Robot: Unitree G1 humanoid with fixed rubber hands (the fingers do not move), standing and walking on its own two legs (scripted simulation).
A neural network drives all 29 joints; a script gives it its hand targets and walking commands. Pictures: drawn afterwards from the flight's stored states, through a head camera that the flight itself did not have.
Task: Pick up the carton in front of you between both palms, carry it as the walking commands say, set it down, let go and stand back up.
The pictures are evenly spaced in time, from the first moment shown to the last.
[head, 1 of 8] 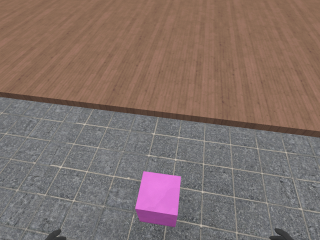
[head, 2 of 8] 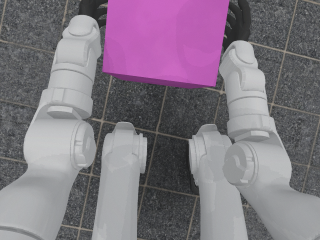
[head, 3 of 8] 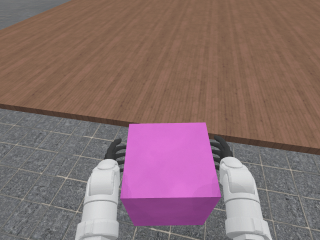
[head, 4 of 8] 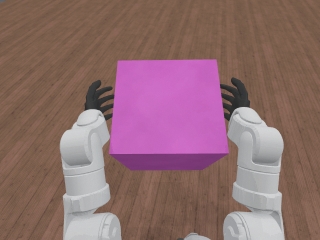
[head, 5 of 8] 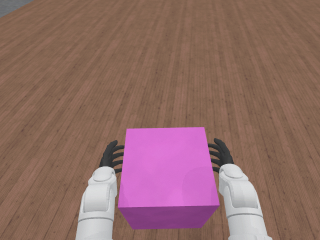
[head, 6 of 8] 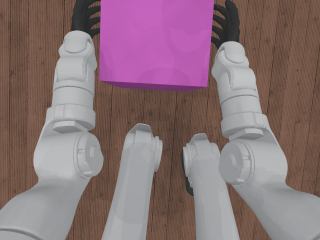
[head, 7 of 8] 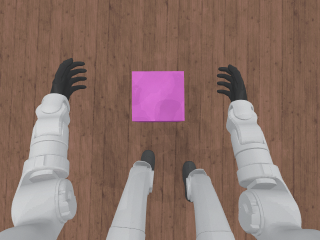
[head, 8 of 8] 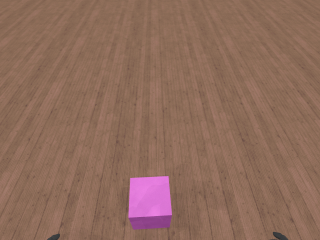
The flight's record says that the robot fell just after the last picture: no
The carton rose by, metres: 0.79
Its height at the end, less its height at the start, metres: +0.07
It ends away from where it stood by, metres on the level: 2.44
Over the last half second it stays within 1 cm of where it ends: yes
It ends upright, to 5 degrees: yes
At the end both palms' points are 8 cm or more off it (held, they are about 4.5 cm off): yes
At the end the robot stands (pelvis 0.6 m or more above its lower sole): yes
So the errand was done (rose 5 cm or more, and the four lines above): yes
